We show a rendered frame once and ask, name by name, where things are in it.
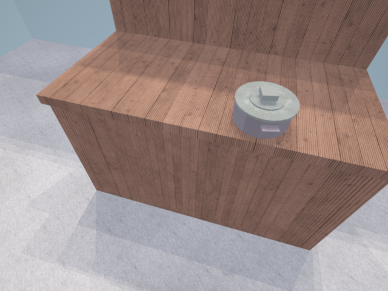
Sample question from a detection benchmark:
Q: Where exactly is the lid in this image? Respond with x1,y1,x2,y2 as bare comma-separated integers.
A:
235,81,300,123

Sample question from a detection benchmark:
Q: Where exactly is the pot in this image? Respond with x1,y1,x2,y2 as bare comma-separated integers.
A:
233,103,291,139

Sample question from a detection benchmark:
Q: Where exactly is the table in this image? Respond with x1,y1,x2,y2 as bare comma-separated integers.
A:
36,0,388,250

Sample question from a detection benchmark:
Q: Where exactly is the knob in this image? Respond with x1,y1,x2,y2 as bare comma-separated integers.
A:
259,86,279,101

